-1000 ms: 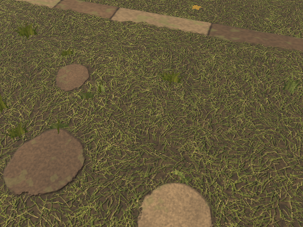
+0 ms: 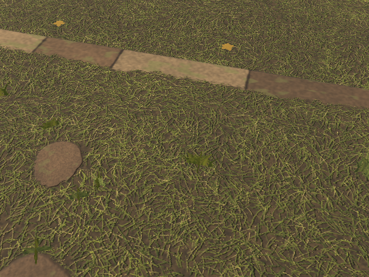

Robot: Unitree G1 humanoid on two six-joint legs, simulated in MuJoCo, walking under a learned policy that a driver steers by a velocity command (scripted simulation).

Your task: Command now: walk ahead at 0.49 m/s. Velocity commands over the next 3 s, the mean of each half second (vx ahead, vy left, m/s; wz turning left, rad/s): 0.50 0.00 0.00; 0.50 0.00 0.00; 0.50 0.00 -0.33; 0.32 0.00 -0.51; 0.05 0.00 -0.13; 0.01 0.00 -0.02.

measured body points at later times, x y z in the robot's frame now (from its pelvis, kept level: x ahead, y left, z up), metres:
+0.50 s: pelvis +0.27 -0.08 +0.00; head +0.29 -0.10 +0.45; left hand +0.33 +0.18 -0.12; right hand +0.37 -0.35 -0.14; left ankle +0.29 +0.08 -0.66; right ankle +0.29 -0.16 -0.74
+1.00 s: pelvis +0.55 -0.01 -0.01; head +0.58 +0.00 +0.44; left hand +0.59 +0.25 -0.15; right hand +0.66 -0.27 -0.13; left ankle +0.60 +0.07 -0.74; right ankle +0.46 -0.17 -0.65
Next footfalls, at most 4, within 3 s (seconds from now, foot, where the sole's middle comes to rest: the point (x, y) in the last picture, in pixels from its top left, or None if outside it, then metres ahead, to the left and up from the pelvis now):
0.30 right None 0.33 -0.17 -0.78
0.86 left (166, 244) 0.64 0.07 -0.78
1.44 right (223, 178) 0.94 -0.17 -0.78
1.90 left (199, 129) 1.24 -0.08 -0.78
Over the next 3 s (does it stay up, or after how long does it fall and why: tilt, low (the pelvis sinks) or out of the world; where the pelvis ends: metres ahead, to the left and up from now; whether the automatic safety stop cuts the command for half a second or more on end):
stays up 1.12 -0.17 -0.01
